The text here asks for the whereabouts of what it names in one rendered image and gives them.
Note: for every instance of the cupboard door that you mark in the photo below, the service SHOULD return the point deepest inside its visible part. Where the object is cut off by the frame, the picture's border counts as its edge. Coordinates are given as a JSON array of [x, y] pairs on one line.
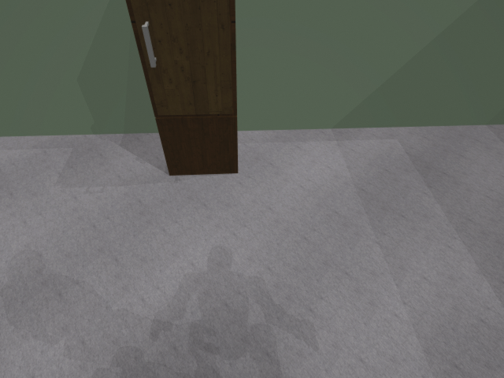
[[191, 41]]

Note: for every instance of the handle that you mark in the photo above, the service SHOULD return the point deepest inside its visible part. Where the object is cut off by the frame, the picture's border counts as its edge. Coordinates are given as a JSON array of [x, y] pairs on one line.
[[149, 47]]

